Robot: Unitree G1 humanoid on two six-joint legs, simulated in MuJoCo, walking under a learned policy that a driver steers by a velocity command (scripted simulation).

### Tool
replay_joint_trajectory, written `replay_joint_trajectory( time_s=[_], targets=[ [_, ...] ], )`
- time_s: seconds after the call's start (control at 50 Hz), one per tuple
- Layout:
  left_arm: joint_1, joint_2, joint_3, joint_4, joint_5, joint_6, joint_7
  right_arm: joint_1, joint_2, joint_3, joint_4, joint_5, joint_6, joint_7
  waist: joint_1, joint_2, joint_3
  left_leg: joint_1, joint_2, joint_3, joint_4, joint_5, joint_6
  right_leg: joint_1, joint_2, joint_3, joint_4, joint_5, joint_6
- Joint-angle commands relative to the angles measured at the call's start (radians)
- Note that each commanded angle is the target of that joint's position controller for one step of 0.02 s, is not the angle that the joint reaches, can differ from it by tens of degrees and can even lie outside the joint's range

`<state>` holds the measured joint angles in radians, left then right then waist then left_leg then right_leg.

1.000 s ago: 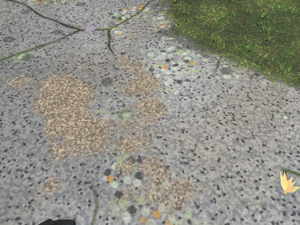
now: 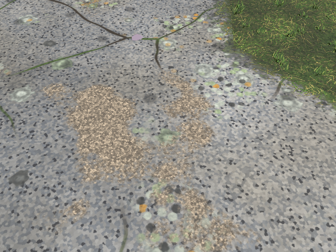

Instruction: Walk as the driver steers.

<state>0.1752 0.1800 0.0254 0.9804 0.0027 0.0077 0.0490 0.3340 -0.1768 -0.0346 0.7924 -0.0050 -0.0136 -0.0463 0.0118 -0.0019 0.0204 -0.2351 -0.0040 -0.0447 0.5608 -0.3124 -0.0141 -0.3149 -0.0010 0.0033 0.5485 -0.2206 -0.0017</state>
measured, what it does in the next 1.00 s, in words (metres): walks ahead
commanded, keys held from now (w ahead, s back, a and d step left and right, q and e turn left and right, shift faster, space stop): shift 0.64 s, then w+shift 0.36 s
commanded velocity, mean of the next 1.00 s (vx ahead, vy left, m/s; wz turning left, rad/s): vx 0.18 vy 0.00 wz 0.00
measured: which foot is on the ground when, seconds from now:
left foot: down 0.00-0.90, up 0.92-1.00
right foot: down 0.00-1.00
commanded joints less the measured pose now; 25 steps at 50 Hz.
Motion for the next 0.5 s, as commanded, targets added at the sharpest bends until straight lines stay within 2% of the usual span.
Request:
replay_joint_trajectory(
  time_s=[0.02, 0.26, 0.5],
  targets=[
    [0.009, 0.095, 0.019, -0.015, 0.000, -0.006, 0.003, 0.050, -0.086, -0.022, -0.024, 0.001, -0.011, -0.006, 0.005, 0.004, -0.003, -0.079, 0.022, -0.021, -0.117, 0.108, 0.030, 0.088, -0.036, 0.056, -0.106, 0.028, -0.038],
    [0.015, 0.091, 0.018, 0.057, -0.005, 0.001, 0.008, 0.059, -0.075, -0.021, 0.071, 0.004, -0.013, -0.005, 0.006, 0.004, 0.007, -0.050, 0.021, -0.010, -0.147, 0.132, 0.027, 0.120, -0.029, 0.050, -0.125, 0.070, -0.036],
    [0.044, 0.085, 0.011, 0.098, -0.006, 0.003, 0.009, 0.066, -0.065, -0.015, 0.158, 0.006, -0.011, -0.001, 0.005, 0.008, 0.024, -0.041, 0.021, -0.003, -0.174, 0.131, 0.029, 0.135, -0.023, 0.042, -0.137, 0.084, -0.030]
  ],
)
